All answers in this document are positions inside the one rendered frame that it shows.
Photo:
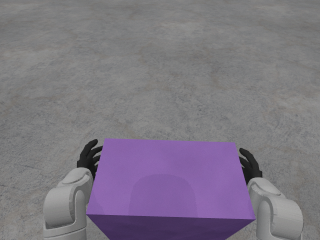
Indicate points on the right robot forearm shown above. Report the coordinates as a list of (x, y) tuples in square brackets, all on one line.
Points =
[(278, 218)]

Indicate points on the left robot forearm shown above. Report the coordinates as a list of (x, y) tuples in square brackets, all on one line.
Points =
[(64, 207)]

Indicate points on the carton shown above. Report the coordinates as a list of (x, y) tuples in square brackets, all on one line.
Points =
[(169, 190)]

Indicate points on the robot left hand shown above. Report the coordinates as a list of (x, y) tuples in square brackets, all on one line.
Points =
[(87, 159)]

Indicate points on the robot right hand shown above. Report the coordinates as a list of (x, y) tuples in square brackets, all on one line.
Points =
[(251, 167)]

